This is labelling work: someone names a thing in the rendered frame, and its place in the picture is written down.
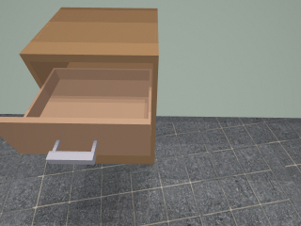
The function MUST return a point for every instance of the drawer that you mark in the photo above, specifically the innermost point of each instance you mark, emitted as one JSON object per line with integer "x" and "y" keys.
{"x": 80, "y": 105}

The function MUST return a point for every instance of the cabinet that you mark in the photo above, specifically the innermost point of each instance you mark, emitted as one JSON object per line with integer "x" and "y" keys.
{"x": 100, "y": 38}

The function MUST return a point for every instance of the handle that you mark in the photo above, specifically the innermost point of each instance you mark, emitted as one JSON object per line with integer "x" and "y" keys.
{"x": 71, "y": 157}

